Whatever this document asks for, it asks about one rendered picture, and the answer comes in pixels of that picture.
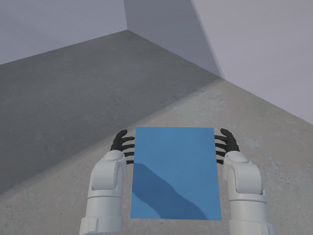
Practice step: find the robot left hand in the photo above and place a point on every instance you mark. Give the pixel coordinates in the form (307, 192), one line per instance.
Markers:
(118, 141)

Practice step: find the robot right hand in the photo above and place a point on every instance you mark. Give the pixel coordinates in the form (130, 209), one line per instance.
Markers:
(231, 144)

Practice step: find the carton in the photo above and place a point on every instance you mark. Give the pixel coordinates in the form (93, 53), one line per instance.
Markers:
(175, 174)

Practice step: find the robot right forearm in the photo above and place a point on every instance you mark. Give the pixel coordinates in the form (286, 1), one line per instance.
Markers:
(247, 196)

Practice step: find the robot left forearm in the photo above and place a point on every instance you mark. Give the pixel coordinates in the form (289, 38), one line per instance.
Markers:
(103, 210)

